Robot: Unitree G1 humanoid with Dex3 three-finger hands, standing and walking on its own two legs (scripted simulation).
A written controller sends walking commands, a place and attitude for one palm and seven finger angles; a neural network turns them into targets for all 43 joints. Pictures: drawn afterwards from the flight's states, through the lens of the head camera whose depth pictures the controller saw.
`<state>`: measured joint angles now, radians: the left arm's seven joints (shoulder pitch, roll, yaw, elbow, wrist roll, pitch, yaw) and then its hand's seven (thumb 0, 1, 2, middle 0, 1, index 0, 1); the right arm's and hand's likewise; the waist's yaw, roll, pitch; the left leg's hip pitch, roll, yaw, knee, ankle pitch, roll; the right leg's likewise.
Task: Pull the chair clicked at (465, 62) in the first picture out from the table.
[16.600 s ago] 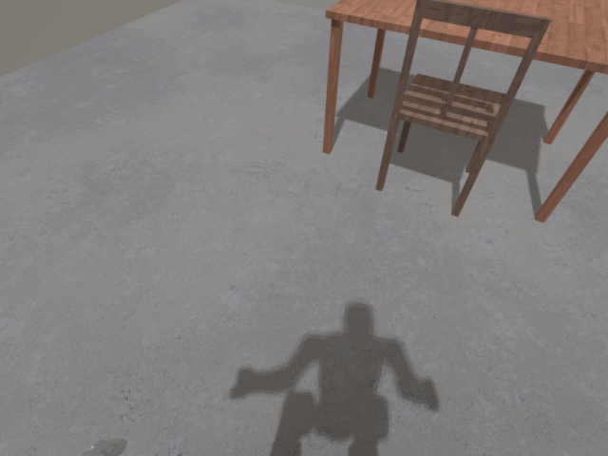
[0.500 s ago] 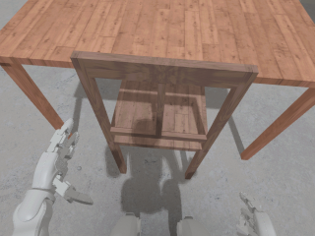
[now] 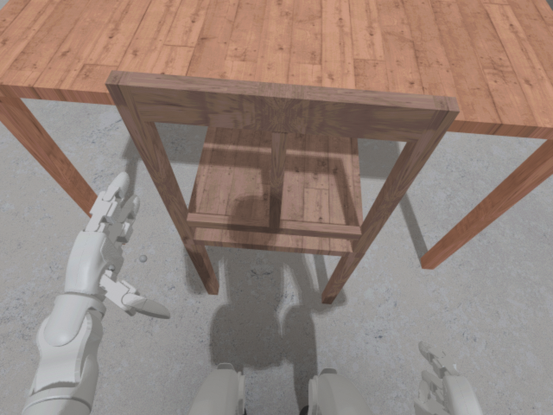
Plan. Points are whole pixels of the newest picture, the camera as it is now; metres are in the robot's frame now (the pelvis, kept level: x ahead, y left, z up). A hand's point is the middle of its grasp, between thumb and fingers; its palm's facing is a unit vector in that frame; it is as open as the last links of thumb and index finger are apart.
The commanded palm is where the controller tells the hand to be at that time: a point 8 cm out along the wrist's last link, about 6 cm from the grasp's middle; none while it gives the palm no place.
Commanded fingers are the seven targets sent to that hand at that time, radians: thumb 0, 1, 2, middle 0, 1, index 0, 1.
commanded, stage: aim the fingers beside a spindle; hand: left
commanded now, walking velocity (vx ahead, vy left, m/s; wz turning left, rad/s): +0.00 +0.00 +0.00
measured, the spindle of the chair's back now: (276, 184) +0.47 +0.01 -0.01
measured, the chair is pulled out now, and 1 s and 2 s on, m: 0.00 0.00 0.00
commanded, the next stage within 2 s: none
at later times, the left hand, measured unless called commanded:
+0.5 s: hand (154, 257) +0.33 +0.18 +0.01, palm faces -0.08 -1.00 -0.04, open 16.9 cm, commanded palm +0.31 +0.25 +0.01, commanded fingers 0.00 -0.50 0.30 -0.06 -0.08 -0.06 -0.08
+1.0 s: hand (143, 248) +0.34 +0.20 +0.01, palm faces -0.05 -1.00 -0.05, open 16.9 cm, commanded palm +0.32 +0.25 +0.01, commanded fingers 0.00 -0.50 0.30 -0.06 -0.08 -0.06 -0.08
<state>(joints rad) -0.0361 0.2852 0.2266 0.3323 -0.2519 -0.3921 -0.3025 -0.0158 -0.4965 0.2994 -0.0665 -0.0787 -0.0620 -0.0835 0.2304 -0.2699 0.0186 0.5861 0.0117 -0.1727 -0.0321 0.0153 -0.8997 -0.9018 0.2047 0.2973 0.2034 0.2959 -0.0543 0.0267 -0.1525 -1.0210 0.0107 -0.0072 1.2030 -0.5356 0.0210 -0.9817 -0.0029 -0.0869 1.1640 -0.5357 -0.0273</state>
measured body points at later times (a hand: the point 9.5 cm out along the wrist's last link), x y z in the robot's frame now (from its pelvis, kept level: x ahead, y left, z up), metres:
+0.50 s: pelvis -0.01 +0.00 -0.01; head +0.10 +0.01 +0.42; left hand +0.33 +0.24 +0.01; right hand +0.14 -0.26 -0.11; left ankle +0.02 +0.10 -0.64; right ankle +0.01 -0.11 -0.64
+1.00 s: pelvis -0.01 +0.01 -0.01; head +0.10 +0.02 +0.42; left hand +0.34 +0.25 +0.02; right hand +0.13 -0.25 -0.11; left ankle +0.02 +0.10 -0.64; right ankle +0.01 -0.11 -0.64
